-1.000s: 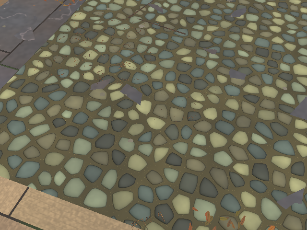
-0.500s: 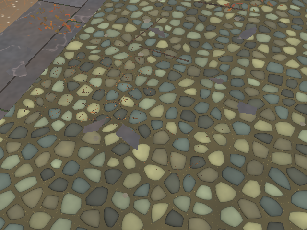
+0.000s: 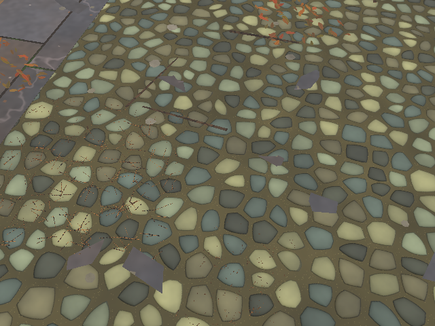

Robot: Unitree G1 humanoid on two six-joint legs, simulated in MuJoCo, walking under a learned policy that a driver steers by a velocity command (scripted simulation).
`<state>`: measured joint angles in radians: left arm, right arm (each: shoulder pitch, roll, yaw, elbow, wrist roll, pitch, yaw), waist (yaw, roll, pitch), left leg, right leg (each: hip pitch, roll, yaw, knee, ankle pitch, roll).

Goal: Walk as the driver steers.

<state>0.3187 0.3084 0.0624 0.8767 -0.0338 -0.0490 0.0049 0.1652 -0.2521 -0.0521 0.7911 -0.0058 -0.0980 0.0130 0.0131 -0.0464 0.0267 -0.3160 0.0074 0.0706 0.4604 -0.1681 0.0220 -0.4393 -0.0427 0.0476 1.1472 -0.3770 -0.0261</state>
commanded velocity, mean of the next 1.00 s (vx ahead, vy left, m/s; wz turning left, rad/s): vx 0.19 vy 0.00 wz -0.47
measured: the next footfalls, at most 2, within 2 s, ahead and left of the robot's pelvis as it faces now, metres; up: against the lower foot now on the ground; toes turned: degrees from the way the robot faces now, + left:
right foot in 0.36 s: +0.32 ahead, -0.16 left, +0.00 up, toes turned -14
left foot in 0.84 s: +0.41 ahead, +0.05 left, +0.00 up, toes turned -30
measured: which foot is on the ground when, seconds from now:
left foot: down 0.00-0.34, up 0.36-0.82, down 0.84-1.00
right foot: up 0.00-0.34, down 0.36-0.84, up 0.86-1.00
